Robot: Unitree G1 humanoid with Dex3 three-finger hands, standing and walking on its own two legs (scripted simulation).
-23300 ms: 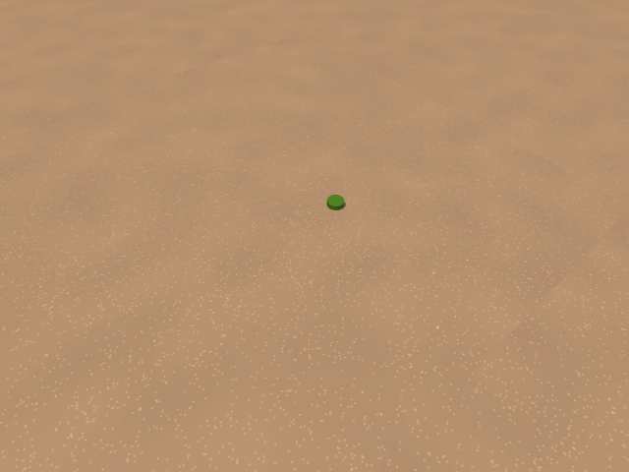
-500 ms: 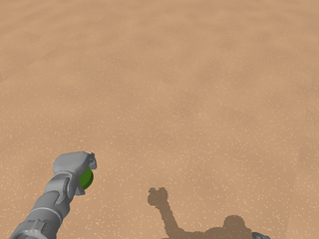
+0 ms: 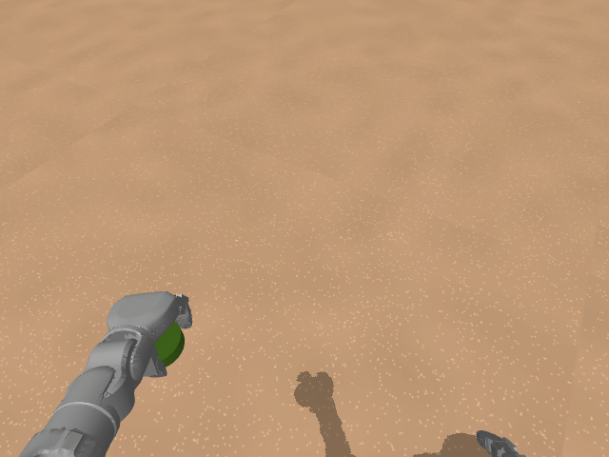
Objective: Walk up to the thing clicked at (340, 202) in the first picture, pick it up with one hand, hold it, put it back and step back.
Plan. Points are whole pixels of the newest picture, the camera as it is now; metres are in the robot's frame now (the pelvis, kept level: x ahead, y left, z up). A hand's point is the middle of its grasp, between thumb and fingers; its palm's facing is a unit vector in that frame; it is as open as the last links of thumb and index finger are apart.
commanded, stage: hold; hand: left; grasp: from above
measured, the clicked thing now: (157, 342) +0.32 +0.24 -0.08
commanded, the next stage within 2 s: crouch in 1.24 s
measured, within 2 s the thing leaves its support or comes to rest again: neither
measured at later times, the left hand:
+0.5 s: hand (153, 353) +0.28 +0.22 -0.03, palm faces -0.44 -0.05 -0.89, open 9.2 cm
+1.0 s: hand (153, 354) +0.28 +0.21 -0.03, palm faces -0.44 -0.05 -0.90, open 9.2 cm
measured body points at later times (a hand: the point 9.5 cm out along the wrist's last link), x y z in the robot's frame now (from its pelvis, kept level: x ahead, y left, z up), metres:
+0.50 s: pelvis -0.01 +0.00 +0.01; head -0.01 -0.03 +0.46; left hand +0.30 +0.22 +0.02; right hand +0.13 -0.26 -0.11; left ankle +0.01 +0.13 -0.73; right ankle +0.00 -0.14 -0.73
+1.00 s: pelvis -0.01 +0.00 +0.01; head +0.00 -0.03 +0.46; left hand +0.30 +0.21 +0.02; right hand +0.13 -0.26 -0.11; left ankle +0.01 +0.13 -0.73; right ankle +0.00 -0.14 -0.73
